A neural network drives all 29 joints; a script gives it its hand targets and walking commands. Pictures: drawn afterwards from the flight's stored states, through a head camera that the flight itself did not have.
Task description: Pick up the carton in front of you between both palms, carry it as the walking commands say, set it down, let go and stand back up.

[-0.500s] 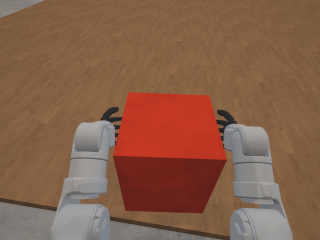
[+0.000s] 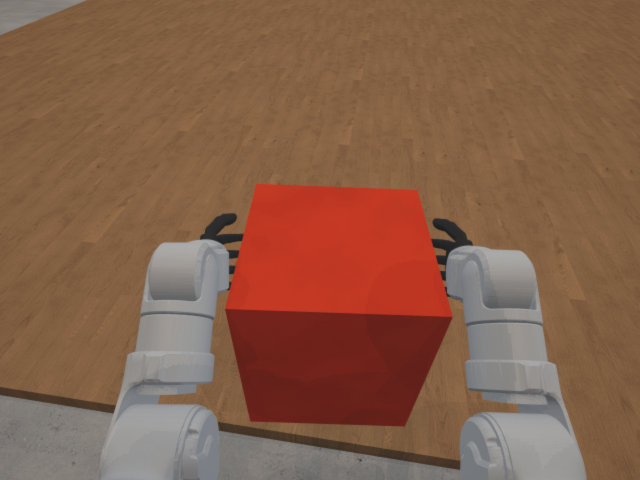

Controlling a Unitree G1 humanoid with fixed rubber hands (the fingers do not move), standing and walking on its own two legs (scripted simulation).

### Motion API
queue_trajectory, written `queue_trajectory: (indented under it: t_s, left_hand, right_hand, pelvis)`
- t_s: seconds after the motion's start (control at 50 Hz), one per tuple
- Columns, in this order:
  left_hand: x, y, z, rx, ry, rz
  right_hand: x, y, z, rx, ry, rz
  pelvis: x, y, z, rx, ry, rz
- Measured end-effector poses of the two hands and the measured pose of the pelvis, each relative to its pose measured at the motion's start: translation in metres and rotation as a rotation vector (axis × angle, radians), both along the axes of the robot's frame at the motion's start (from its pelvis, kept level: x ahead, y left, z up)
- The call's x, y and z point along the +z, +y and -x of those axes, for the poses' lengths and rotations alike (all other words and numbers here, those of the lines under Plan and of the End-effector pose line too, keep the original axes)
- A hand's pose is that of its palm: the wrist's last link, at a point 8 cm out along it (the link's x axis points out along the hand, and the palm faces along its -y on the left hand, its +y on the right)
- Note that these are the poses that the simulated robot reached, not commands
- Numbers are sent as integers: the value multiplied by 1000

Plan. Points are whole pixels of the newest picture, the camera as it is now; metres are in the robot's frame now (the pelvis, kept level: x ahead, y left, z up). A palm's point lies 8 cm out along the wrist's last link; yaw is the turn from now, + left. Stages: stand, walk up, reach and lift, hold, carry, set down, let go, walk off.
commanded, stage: carry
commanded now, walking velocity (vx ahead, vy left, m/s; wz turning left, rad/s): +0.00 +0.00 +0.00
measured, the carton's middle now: (332, 307) +0.34 +0.00 +0.06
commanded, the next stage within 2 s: none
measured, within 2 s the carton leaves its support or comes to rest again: neither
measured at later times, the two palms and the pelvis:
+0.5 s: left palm (206, 264) +0.34 +0.16 +0.13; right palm (456, 271) +0.34 -0.14 +0.13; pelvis +0.00 +0.01 +0.00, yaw +0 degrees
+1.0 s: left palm (235, 156) +0.51 +0.15 +0.18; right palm (442, 154) +0.52 -0.15 +0.18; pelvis +0.14 -0.01 +0.01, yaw -1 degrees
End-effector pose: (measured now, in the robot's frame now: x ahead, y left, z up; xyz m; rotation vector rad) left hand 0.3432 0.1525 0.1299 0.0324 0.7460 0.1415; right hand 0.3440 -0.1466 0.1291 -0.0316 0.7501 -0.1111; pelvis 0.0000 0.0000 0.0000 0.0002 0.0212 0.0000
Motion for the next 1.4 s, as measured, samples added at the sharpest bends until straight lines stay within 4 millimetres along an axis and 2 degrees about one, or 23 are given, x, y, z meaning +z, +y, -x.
queue_trajectory:
  t_s: [0.46, 0.52, 0.58, 0.68, 0.74, 0.86, 0.92, 1.02, 1.1, 1.16, 1.26, 1.32, 1.4]
  left_hand:
    - [0, 5, 5, -5, -1, 2]
    - [5, 5, 2, -10, -11, 0]
    - [17, 2, -9, -19, -38, -3]
    - [44, -11, -45, -32, -94, -7]
    - [53, -21, -67, -29, -104, -13]
    - [45, -20, -101, 1, -29, -10]
    - [46, -15, -124, 17, -22, -6]
    - [46, -1, -178, 32, -47, 9]
    - [35, 12, -229, 26, -60, 33]
    - [20, 18, -270, 0, -63, 54]
    - [0, 14, -319, -26, 4, 75]
    - [5, 8, -350, -35, -26, 87]
    - [21, -1, -398, -34, -105, 105]
  right_hand:
    - [0, 6, 6, -5, -1, 1]
    - [5, 5, 5, -6, -11, 4]
    - [16, 2, -4, -7, -38, 6]
    - [40, -11, -34, -15, -94, 9]
    - [48, -21, -59, -14, -104, 1]
    - [49, -20, -107, -2, -28, -19]
    - [50, -14, -135, 2, -21, -27]
    - [51, -1, -190, -8, -45, -42]
    - [44, 12, -236, -27, -58, -34]
    - [31, 18, -265, -54, -63, -13]
    - [5, 15, -296, -92, 2, -1]
    - [9, 9, -321, -117, -30, -9]
    - [27, 1, -368, -134, -110, -20]
  pelvis:
    - [0, 7, 6, -2, -1, 1]
    - [1, 7, 1, -1, 0, 0]
    - [2, 5, -8, 2, 8, 2]
    - [0, -4, -32, 5, 29, 8]
    - [-5, -12, -50, 11, 37, 19]
    - [5, -19, -85, -2, 52, -10]
    - [10, -17, -106, -7, 56, -13]
    - [9, -6, -151, -16, 62, -14]
    - [-3, 8, -199, -19, 61, -19]
    - [-16, 21, -232, -30, 57, -7]
    - [-4, 28, -272, -25, 55, 0]
    - [2, 28, -300, -20, 59, 13]
    - [5, 22, -347, -11, 62, 19]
